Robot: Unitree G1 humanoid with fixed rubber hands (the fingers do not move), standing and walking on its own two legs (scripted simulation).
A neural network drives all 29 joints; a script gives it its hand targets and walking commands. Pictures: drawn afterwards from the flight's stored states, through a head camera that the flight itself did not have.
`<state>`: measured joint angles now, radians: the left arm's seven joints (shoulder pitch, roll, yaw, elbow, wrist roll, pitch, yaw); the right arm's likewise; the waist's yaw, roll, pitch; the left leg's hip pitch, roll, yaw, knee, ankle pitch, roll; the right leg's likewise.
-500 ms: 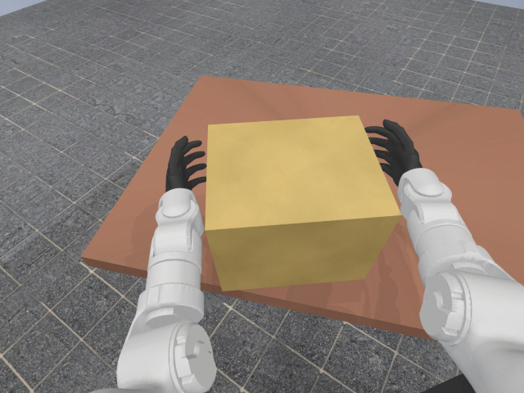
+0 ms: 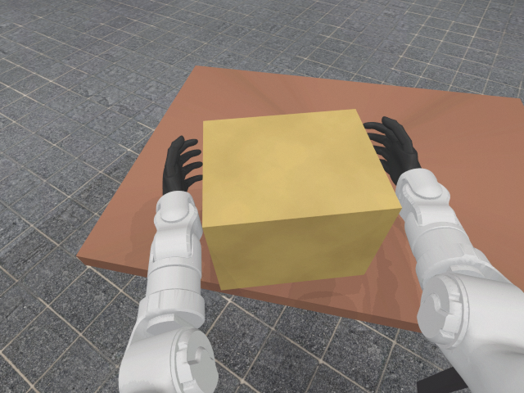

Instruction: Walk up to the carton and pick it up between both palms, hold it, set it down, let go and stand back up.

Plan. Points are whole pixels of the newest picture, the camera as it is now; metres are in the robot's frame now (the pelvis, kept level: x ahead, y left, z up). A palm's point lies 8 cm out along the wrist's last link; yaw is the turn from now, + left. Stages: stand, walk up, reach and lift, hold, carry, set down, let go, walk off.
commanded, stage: set down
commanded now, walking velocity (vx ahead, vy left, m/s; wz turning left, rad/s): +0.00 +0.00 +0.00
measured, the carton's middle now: (287, 201) +0.42 +0.05 +0.03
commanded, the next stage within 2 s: none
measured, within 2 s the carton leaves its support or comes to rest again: neither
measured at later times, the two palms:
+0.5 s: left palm (178, 195) +0.36 +0.22 +0.08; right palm (401, 171) +0.45 -0.12 +0.10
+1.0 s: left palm (166, 204) +0.35 +0.24 +0.07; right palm (421, 162) +0.48 -0.15 +0.10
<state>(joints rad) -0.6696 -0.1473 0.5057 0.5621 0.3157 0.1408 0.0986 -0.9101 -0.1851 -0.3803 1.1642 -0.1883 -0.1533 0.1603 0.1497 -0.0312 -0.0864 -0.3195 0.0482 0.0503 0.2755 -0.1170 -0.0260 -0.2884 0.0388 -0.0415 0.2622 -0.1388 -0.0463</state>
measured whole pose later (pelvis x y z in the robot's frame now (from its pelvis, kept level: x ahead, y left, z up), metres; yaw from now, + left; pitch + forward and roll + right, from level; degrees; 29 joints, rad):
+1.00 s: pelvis -0.03 -0.01 -0.01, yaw +0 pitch +19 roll -1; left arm -0.78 0.08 0.17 0.93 -0.11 0.00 0.21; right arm -1.11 -0.45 0.16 1.41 0.37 -0.10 0.14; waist 0.24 0.00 -0.22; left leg -0.63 0.08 0.04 0.42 -0.12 -0.04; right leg -0.58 0.07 -0.06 0.37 -0.13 -0.06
